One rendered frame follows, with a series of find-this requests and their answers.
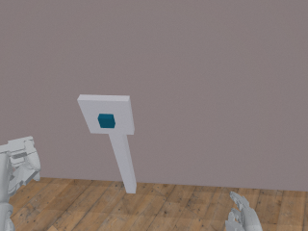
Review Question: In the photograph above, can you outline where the right robot hand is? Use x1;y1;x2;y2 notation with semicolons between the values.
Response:
225;191;263;231

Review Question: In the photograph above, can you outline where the left robot hand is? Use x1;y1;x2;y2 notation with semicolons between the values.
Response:
0;136;41;203

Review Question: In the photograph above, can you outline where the panel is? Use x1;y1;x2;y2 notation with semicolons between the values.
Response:
77;94;137;193

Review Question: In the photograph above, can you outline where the button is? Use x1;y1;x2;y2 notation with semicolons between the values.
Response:
97;114;116;129

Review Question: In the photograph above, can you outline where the robot left forearm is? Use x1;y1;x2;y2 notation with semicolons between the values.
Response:
0;202;15;231

